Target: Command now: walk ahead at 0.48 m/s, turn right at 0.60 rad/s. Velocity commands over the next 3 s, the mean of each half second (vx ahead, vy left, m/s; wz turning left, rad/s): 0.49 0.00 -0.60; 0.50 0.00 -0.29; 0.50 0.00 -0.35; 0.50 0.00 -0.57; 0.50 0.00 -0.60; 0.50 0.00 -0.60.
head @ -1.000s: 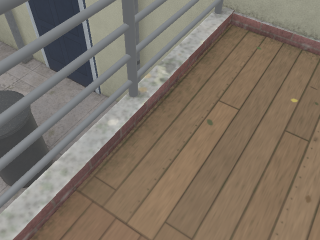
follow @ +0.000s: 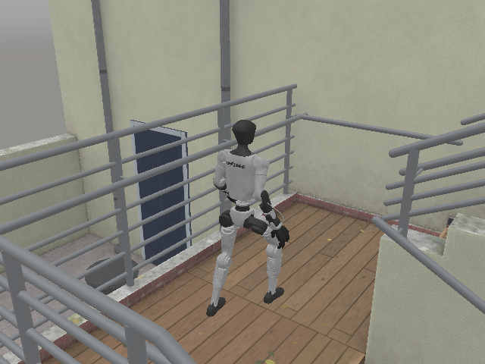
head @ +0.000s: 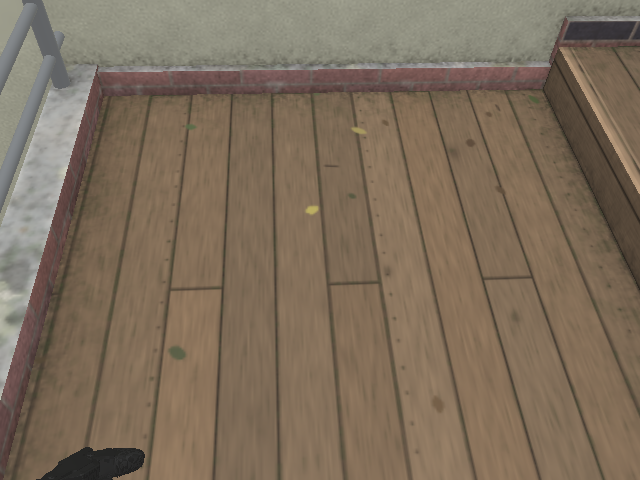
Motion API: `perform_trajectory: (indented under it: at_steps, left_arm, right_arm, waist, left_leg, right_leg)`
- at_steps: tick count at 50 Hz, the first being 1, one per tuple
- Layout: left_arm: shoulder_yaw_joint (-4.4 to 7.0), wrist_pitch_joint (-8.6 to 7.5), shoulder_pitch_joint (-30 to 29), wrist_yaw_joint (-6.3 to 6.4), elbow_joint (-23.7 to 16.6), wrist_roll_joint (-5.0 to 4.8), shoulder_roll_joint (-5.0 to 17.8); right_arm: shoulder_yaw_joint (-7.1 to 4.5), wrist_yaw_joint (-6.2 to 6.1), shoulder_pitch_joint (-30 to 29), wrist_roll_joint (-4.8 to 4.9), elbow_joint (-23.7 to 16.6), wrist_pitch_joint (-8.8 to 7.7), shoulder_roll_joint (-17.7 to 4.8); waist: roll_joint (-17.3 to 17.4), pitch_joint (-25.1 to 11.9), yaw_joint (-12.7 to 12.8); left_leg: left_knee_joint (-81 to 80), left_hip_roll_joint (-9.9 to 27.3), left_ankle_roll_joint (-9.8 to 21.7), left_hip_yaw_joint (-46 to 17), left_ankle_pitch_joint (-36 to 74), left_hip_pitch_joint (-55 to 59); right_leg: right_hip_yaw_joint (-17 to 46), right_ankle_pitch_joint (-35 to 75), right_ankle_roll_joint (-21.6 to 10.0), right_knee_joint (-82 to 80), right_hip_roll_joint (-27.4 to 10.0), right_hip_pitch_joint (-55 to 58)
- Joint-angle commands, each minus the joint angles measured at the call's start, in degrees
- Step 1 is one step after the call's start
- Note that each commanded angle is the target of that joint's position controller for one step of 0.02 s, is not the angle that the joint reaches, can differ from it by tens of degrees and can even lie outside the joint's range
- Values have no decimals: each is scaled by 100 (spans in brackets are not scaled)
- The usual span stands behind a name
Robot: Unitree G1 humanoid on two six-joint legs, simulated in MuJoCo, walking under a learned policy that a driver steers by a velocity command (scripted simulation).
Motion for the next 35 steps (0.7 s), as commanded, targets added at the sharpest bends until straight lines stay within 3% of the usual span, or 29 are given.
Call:
perform_trajectory:
  at_steps: [1, 2, 3, 4, 5, 6, 7, 8, 9, 10, 12, 14, 16, 18, 22, 25, 26, 27, 28, 29, 30, 31, 32, 33, 35]
  left_arm:
    - [123, -85, -625, -64, -619, -23, 360]
    - [230, -65, -93, -51, -491, 3, 531]
    - [421, -35, 931, 6, -178, -5, 844]
    - [601, 32, 1956, 131, 23, -56, 1281]
    - [636, -39, 1730, 163, -51, -96, 1998]
    - [493, -122, 1961, 154, -116, -66, 1416]
    - [392, -202, 1763, 152, 9, -6, 1143]
    - [339, -234, 1418, 163, -12, -18, 1003]
    - [284, -229, 1030, 169, -63, 0, 857]
    - [239, -236, 781, 192, -128, 80, 767]
    - [230, -276, 632, 241, -73, 83, 725]
    - [251, -286, 768, 312, 70, 33, 812]
    - [274, -272, 922, 400, 210, 12, 875]
    - [288, -241, 1127, 427, 351, -35, 885]
    - [316, -193, 1536, 398, 589, -86, 923]
    - [342, -140, 1513, 466, 635, -73, 914]
    - [321, -132, 1448, 463, 615, -46, 827]
    - [242, -165, 1371, 424, 504, -17, 602]
    - [113, -161, 1725, 410, 420, 135, 238]
    - [67, -209, 2544, 429, 408, -149, 112]
    - [161, -205, 2326, 462, 613, -209, 675]
    - [219, -203, 1578, 462, 504, -188, 899]
    - [206, -216, 1264, 459, 451, -113, 825]
    - [209, -254, 1077, 435, 379, -62, 719]
    - [195, -231, 1184, 421, 433, -98, 543]
  right_arm:
    - [-344, -21, -312, 121, -293, 7, -1305]
    - [-369, -45, -360, 150, -285, 37, -1379]
    - [-326, -70, -304, 144, -292, 39, -1258]
    - [-211, -74, -247, -19, -446, -10, -965]
    - [73, 13, 170, -204, -892, -183, -176]
    - [-52, 44, -575, 32, -913, -370, -755]
    - [-106, 53, -1041, 195, -1067, -451, -940]
    - [-67, 8, -1078, 89, -1048, -488, -839]
    - [-92, -21, -1063, -66, -1005, -478, -825]
    - [-117, -2, -942, -103, -978, -421, -829]
    - [-105, 32, -876, -138, -938, -301, -708]
    - [-50, 71, -1181, -194, -1029, -224, -567]
    - [20, 101, -1768, -188, -1169, -249, -427]
    - [90, 139, -2307, -172, -1260, -304, -293]
    - [17, 191, -2758, -67, -1409, -372, -482]
    - [-99, 240, -2332, -22, -1315, -372, -668]
    - [-173, 204, -1901, -50, -1211, -383, -727]
    - [-260, 170, -1170, -90, -1094, -386, -927]
    - [-330, 163, -418, -160, -1036, -360, -1322]
    - [-376, 244, -76, -175, -777, -315, -1450]
    - [-245, 258, -304, -63, -902, -308, -846]
    - [-177, 227, -624, -82, -913, -251, -633]
    - [-135, 224, -905, -113, -934, -187, -544]
    - [-112, 215, -1033, -144, -869, -158, -485]
    - [-70, 185, -1120, -138, -785, -208, -357]
  waist:
    - [972, 384, 317]
    - [958, 23, 668]
    - [752, -552, 1160]
    - [95, -1157, 1585]
    - [-1651, -1887, 864]
    - [-878, -2173, 1410]
    - [-708, -1304, 1365]
    - [-208, -908, 1105]
    - [-86, -597, 849]
    - [-214, -479, 623]
    - [-225, -338, 462]
    - [-88, -112, 486]
    - [-116, 54, 642]
    - [-231, 118, 852]
    - [-317, 168, 1032]
    - [-457, 90, 753]
    - [-457, -132, 520]
    - [-331, -716, 168]
    - [678, -1617, 81]
    - [2619, -2133, 447]
    - [1572, -1542, 320]
    - [957, -773, 193]
    - [472, -400, 283]
    - [465, -133, 393]
    - [711, -52, 555]
  left_leg:
    - [17, 1243, 912, -310, 3952, -273]
    - [794, 1150, 826, -63, 5218, -272]
    - [2033, 927, 681, 176, 5722, -705]
    - [3867, 735, 430, 146, 3719, -2282]
    - [5818, -416, 120, -508, -1149, -4531]
    - [6327, -338, 201, -1477, -923, -5035]
    - [6253, -130, 320, -1381, -364, -5389]
    - [5817, 100, 361, -1384, 106, -5094]
    - [5385, 232, 317, -1377, 354, -4709]
    - [5179, 323, 294, -1430, 542, -4332]
    - [4806, 286, 159, -1328, 665, -4079]
    - [4229, 179, 8, -1255, 1011, -4136]
    - [3183, 1, -52, -1226, 1816, -3987]
    - [2182, -232, -40, -1196, 2536, -3609]
    - [1359, -425, 89, -1324, 2709, -3088]
    - [1183, -399, 347, -1457, 1990, -2680]
    - [1007, -474, 469, -1288, 1917, -2036]
    - [1027, -122, 696, -1511, 1950, -894]
    - [1176, 873, 1064, -2570, 1764, 699]
    - [241, 1912, 1909, -5444, -68, 1906]
    - [-98, 1810, 1760, -5556, -1250, 1467]
    - [-125, 1538, 1577, -4515, -763, 669]
    - [-182, 1245, 1501, -3783, 48, 10]
    - [-293, 1038, 1523, -3338, 608, -453]
    - [-520, 782, 1472, -2746, 1224, -803]
  right_leg:
    - [-489, -534, -360, -587, 304, 613]
    - [-679, -493, -529, -883, 578, 1441]
    - [-732, -136, -749, -1185, 860, 2922]
    - [510, -131, -1089, -1173, 124, 4808]
    - [4018, -1463, -2225, -1984, -1452, 6243]
    - [4585, -1853, -2169, -2698, -1556, 6150]
    - [3740, -1185, -1906, -2685, -1390, 5544]
    - [3095, -609, -1733, -2640, -1139, 4685]
    - [2580, -52, -1620, -2689, -897, 3918]
    - [2318, 283, -1597, -2836, -737, 3386]
    - [2079, 727, -1664, -3042, -612, 2831]
    - [1847, 1027, -1686, -3174, -536, 2498]
    - [1583, 922, -1508, -3186, -303, 2308]
    - [1446, 579, -1331, -3118, -111, 2200]
    - [1943, 92, -1170, -2760, -275, 2461]
    - [2408, 437, -965, -2215, -540, 2960]
    - [2325, 800, -841, -1778, -334, 2919]
    - [2103, 900, -678, -767, -44, 2669]
    - [1577, -690, -466, 946, 485, 1850]
    - [1192, -2792, -179, 2663, 987, -3]
    - [1361, -2409, -126, 3293, 573, -516]
    - [1092, -1860, -99, 3366, 388, -607]
    - [899, -1510, -52, 3192, 198, -409]
    - [863, -1277, -49, 2890, 53, -307]
    - [755, -1035, -56, 2433, -119, 55]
